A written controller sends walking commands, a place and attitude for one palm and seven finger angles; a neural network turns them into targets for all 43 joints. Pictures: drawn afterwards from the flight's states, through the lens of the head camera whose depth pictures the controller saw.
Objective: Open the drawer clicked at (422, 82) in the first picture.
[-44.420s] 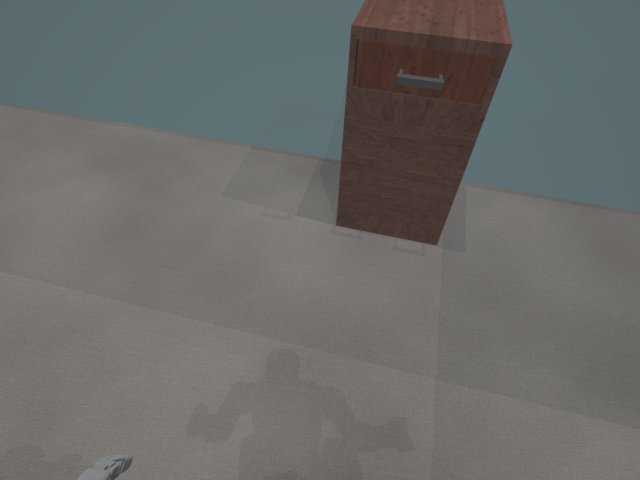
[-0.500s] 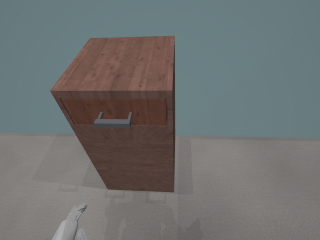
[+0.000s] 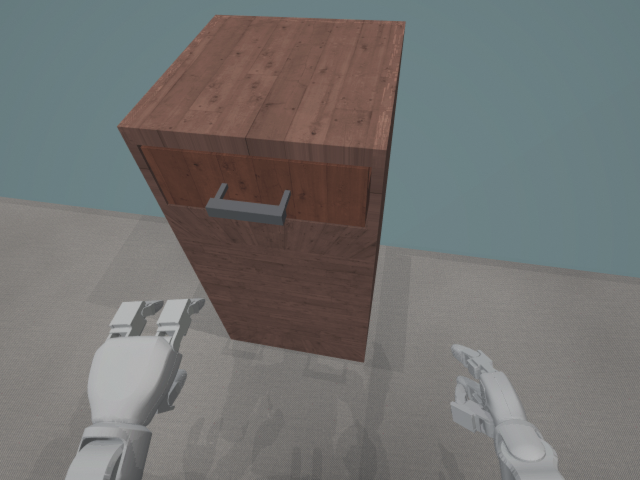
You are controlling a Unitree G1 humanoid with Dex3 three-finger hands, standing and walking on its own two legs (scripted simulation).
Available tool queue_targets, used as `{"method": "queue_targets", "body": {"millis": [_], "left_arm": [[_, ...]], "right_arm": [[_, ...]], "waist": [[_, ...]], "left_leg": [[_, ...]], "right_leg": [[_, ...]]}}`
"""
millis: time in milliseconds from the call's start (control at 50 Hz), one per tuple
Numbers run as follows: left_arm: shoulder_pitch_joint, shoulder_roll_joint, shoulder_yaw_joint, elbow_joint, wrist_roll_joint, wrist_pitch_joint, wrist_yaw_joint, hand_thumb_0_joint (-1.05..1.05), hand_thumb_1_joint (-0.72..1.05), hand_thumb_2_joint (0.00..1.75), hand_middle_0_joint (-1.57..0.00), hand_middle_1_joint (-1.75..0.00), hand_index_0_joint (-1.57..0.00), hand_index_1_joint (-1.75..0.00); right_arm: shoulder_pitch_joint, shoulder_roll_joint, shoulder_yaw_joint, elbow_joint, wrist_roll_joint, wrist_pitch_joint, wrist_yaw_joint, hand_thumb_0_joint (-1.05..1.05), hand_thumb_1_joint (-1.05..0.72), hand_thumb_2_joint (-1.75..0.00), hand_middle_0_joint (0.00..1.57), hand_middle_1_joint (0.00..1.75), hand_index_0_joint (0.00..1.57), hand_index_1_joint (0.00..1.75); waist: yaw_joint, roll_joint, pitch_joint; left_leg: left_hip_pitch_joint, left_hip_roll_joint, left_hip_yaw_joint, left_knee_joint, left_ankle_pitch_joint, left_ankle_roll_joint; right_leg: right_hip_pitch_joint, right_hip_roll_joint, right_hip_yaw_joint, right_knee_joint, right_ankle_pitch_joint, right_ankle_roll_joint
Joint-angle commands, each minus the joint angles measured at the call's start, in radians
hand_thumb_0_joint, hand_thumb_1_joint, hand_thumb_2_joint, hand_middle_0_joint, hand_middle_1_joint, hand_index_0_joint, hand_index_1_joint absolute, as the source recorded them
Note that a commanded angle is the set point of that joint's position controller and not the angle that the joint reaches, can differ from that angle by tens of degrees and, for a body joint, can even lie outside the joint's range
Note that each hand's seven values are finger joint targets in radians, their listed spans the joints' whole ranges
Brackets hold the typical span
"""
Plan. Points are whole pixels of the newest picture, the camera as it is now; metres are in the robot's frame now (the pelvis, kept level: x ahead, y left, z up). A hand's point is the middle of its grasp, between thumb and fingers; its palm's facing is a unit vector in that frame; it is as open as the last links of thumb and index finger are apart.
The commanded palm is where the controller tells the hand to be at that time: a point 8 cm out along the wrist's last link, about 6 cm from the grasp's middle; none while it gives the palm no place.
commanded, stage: raise the hand with hooked fingers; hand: left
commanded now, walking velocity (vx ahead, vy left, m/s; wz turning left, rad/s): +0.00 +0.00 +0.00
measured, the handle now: (250, 202) +0.53 +0.22 +0.00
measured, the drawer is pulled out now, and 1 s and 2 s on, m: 0.00 0.00 0.00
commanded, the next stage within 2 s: move the hooked fingers above the handle in 1.22 s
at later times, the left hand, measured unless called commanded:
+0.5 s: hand (161, 303) +0.28 +0.24 +0.08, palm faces +0.08 -0.11 -0.99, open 12.9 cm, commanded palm +0.25 +0.24 +0.13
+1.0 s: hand (145, 269) +0.30 +0.25 +0.12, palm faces -0.03 -0.09 -1.00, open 13.8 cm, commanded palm +0.28 +0.26 +0.17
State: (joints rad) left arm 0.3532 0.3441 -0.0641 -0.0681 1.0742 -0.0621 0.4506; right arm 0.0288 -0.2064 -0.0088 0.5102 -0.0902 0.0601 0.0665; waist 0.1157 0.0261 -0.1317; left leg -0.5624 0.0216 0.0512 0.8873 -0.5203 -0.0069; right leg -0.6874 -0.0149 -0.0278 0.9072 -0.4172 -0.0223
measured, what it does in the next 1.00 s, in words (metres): stands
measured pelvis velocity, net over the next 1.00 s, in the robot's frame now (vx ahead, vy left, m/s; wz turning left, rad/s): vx -0.01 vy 0.02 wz -0.01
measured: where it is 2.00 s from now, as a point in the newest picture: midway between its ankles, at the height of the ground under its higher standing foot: outside the picture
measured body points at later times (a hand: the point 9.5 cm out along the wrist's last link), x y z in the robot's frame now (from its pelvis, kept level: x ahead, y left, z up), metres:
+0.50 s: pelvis +0.01 +0.01 +0.03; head +0.03 -0.01 +0.48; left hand +0.27 +0.24 +0.13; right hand +0.19 -0.24 -0.07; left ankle -0.05 +0.12 -0.69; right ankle +0.02 -0.11 -0.69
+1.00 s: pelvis -0.01 +0.02 +0.05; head +0.01 -0.01 +0.49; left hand +0.29 +0.25 +0.17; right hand +0.17 -0.20 -0.07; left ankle -0.05 +0.12 -0.69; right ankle +0.02 -0.11 -0.69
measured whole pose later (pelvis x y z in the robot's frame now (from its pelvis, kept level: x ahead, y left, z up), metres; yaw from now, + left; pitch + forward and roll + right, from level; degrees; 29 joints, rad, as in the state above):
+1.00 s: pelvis -0.01 +0.02 +0.05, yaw -1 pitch +3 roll +0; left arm -0.08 0.48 -0.05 0.10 0.92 -0.05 0.03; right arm 0.16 -0.24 -0.01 0.60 0.00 0.12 0.00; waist 0.07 0.07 -0.02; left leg -0.21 -0.01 0.04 0.47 -0.31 0.02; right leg -0.32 -0.02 -0.01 0.48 -0.20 0.00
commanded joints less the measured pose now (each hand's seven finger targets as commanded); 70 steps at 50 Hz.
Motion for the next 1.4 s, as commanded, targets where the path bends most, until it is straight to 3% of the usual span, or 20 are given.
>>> {"method": "queue_targets", "body": {"millis": [0,20,40,60,100,180,260,380,480,580,700,780,880,940,1020,1100,1180,1280,1340,1380], "left_arm": [[0.071,0.074,0.032,-0.146,-0.033,0.051,-0.042,0.0,0.08,0.55,-0.26,-0.82,-0.26,-0.82],[0.109,0.095,0.053,-0.136,-0.044,0.073,-0.063,0.0,0.06,0.54,-0.26,-0.84,-0.26,-0.84],[0.122,0.104,0.058,-0.108,-0.051,0.089,-0.086,0.0,0.04,0.53,-0.26,-0.86,-0.26,-0.86],[0.144,0.129,0.094,-0.135,-0.054,0.097,-0.095,0.0,0.01,0.52,-0.26,-0.87,-0.26,-0.87],[0.1,0.169,0.12,-0.205,-0.042,0.096,-0.092,0.0,-0.03,0.5,-0.27,-0.9,-0.27,-0.9],[-0.092,0.196,0.142,-0.302,-0.012,0.062,-0.059,0.0,-0.13,0.46,-0.27,-0.96,-0.27,-0.96],[-0.227,0.19,0.136,-0.317,-0.04,0.018,-0.041,0.0,-0.22,0.42,-0.28,-1.02,-0.28,-1.02],[-0.243,0.181,0.111,-0.15,-0.084,0.072,-0.1,0.0,-0.36,0.36,-0.29,-1.11,-0.29,-1.11],[-0.353,0.243,0.115,-0.135,-0.088,0.124,-0.193,0.0,-0.48,0.31,-0.3,-1.18,-0.3,-1.18],[-0.517,0.271,0.113,-0.135,-0.087,0.101,-0.248,0.0,-0.5,0.3,-0.3,-1.2,-0.3,-1.2],[-0.671,0.302,0.117,-0.046,-0.098,0.068,-0.291,0.0,-0.5,0.3,-0.3,-1.2,-0.3,-1.2],[-0.762,0.328,0.116,-0.028,-0.113,0.052,-0.327,0.0,-0.5,0.3,-0.3,-1.2,-0.3,-1.2],[-0.645,0.289,0.104,0.032,-0.153,0.024,-0.386,0.0,-0.5,0.3,-0.3,-1.2,-0.3,-1.2],[-0.629,0.315,0.135,-0.015,-0.156,-0.01,-0.389,0.0,-0.5,0.3,-0.3,-1.2,-0.3,-1.2],[-0.657,0.34,0.176,-0.055,-0.151,-0.058,-0.347,0.0,-0.5,0.3,-0.3,-1.2,-0.3,-1.2],[-0.698,0.362,0.208,-0.076,-0.133,-0.08,-0.278,0.0,-0.5,0.3,-0.3,-1.2,-0.3,-1.2],[-0.701,0.342,0.188,-0.046,-0.123,-0.05,-0.243,0.0,-0.5,0.3,-0.3,-1.2,-0.3,-1.2],[-0.638,0.282,0.114,0.023,-0.147,0.015,-0.281,0.0,-0.5,0.3,-0.3,-1.2,-0.3,-1.2],[-0.712,0.287,0.087,0.043,-0.143,0.03,-0.312,0.0,-0.5,0.3,-0.3,-1.2,-0.3,-1.2],[-0.76,0.335,0.121,0.07,-0.126,0.019,-0.321,0.0,-0.5,0.3,-0.3,-1.2,-0.3,-1.2]], "right_arm": [[-0.012,-0.113,-0.039,-0.154,0.037,-0.023,-0.009,0.0,-0.9,-0.9,0.2,0.3,0.2,0.3],[-0.01,-0.109,-0.03,-0.159,0.05,-0.022,-0.011,0.0,-0.9,-0.9,0.2,0.3,0.2,0.3],[-0.033,-0.106,-0.016,-0.159,0.063,-0.017,-0.011,0.0,-0.9,-0.9,0.2,0.3,0.2,0.3],[-0.052,-0.109,-0.012,-0.165,0.066,-0.017,-0.016,0.0,-0.9,-0.9,0.2,0.3,0.2,0.3],[-0.028,-0.102,-0.007,-0.154,0.062,-0.021,-0.018,0.0,-0.9,-0.9,0.2,0.3,0.2,0.3],[-0.005,-0.108,-0.026,-0.129,0.035,-0.023,-0.031,0.0,-0.9,-0.9,0.2,0.3,0.2,0.3],[0.024,-0.116,-0.055,-0.099,0.031,-0.037,-0.047,0.0,-0.9,-0.9,0.2,0.3,0.2,0.3],[0.005,-0.134,-0.064,-0.07,0.063,-0.031,-0.06,0.0,-0.9,-0.9,0.2,0.3,0.2,0.3],[-0.024,-0.139,-0.048,-0.082,0.081,-0.011,-0.067,0.0,-0.9,-0.9,0.2,0.3,0.2,0.3],[-0.023,-0.131,-0.036,-0.078,0.083,0.001,-0.074,0.0,-0.9,-0.9,0.2,0.3,0.2,0.3],[-0.009,-0.127,-0.031,-0.059,0.092,0.003,-0.083,0.0,-0.9,-0.9,0.2,0.3,0.2,0.3],[-0.001,-0.135,-0.029,-0.052,0.095,0.002,-0.085,0.0,-0.9,-0.9,0.2,0.3,0.2,0.3],[0.019,-0.141,-0.036,-0.057,0.097,0.005,-0.077,0.0,-0.9,-0.9,0.2,0.3,0.2,0.3],[0.023,-0.148,-0.042,-0.063,0.091,0.007,-0.07,0.0,-0.9,-0.9,0.2,0.3,0.2,0.3],[0.031,-0.147,-0.048,-0.06,0.09,0.002,-0.068,0.0,-0.9,-0.9,0.2,0.3,0.2,0.3],[0.046,-0.145,-0.059,-0.042,0.092,-0.008,-0.07,0.0,-0.9,-0.9,0.2,0.3,0.2,0.3],[0.046,-0.146,-0.066,-0.032,0.098,-0.011,-0.066,0.0,-0.9,-0.9,0.2,0.3,0.2,0.3],[0.032,-0.152,-0.06,-0.037,0.111,-0.006,-0.066,0.0,-0.9,-0.9,0.2,0.3,0.2,0.3],[0.028,-0.159,-0.054,-0.041,0.111,0.0,-0.074,0.0,-0.9,-0.9,0.2,0.3,0.2,0.3],[0.034,-0.16,-0.05,-0.036,0.108,0.001,-0.08,0.0,-0.9,-0.9,0.2,0.3,0.2,0.3]], "waist": [[-0.041,-0.113,-0.179],[-0.025,-0.136,-0.187],[-0.017,-0.2,-0.152],[0.003,-0.173,-0.137],[0.005,-0.092,-0.175],[-0.03,-0.023,-0.186],[-0.067,0.023,-0.222],[-0.059,-0.033,-0.142],[-0.032,-0.024,-0.117],[-0.039,0.025,-0.094],[-0.052,0.017,-0.074],[-0.055,0.023,-0.113],[-0.042,-0.03,-0.093],[-0.03,-0.025,-0.121],[-0.028,-0.024,-0.124],[-0.03,0.026,-0.155],[-0.037,0.05,-0.169],[-0.047,-0.019,-0.114],[-0.059,-0.047,-0.089],[-0.059,-0.055,-0.092]], "left_leg": [[0.102,-0.046,-0.045,-0.159,0.496,0.023],[0.092,-0.041,-0.041,-0.186,0.515,0.018],[0.06,-0.043,-0.039,-0.221,0.42,0.014],[0.05,-0.046,-0.032,-0.233,0.439,0.019],[0.087,-0.041,-0.026,-0.245,0.536,0.018],[0.158,-0.04,-0.037,-0.256,0.545,0.025],[0.25,-0.038,-0.042,-0.247,0.555,0.03],[0.227,-0.034,-0.035,-0.305,0.526,0.026],[0.246,-0.034,-0.028,-0.374,0.537,0.024],[0.301,-0.032,-0.028,-0.413,0.539,0.024],[0.322,-0.038,-0.022,-0.448,0.493,0.022],[0.339,-0.039,-0.03,-0.465,0.513,0.019],[0.322,-0.038,-0.022,-0.475,0.543,0.021],[0.324,-0.036,-0.021,-0.476,0.578,0.022],[0.313,-0.036,-0.028,-0.481,0.555,0.021],[0.334,-0.035,-0.032,-0.476,0.568,0.018],[0.341,-0.035,-0.026,-0.472,0.562,0.014],[0.309,-0.035,-0.013,-0.49,0.51,0.02],[0.295,-0.036,-0.01,-0.493,0.474,0.027],[0.286,-0.04,-0.009,-0.491,0.457,0.03]], "right_leg": [[0.308,0.041,0.09,-0.184,0.447,-0.033],[0.364,0.039,0.088,-0.185,0.476,-0.031],[0.391,0.035,0.098,-0.206,0.422,-0.026],[0.434,0.035,0.117,-0.212,0.458,-0.029],[0.484,0.023,0.116,-0.199,0.567,-0.033],[0.454,0.02,0.118,-0.225,0.56,-0.034],[0.392,0.023,0.094,-0.249,0.479,-0.033],[0.428,0.017,0.047,-0.293,0.446,-0.023],[0.505,0.012,0.047,-0.332,0.437,-0.025],[0.516,0.016,0.035,-0.375,0.411,-0.027],[0.526,0.021,0.025,-0.422,0.373,-0.026],[0.556,0.02,0.019,-0.434,0.384,-0.025],[0.576,0.021,0.013,-0.447,0.415,-0.021],[0.593,0.02,0.02,-0.445,0.451,-0.022],[0.583,0.018,0.024,-0.447,0.425,-0.023],[0.564,0.02,0.026,-0.441,0.415,-0.027],[0.55,0.02,0.02,-0.437,0.399,-0.027],[0.554,0.018,0.019,-0.457,0.377,-0.02],[0.541,0.016,0.02,-0.468,0.354,-0.017],[0.545,0.016,0.025,-0.468,0.337,-0.017]]}}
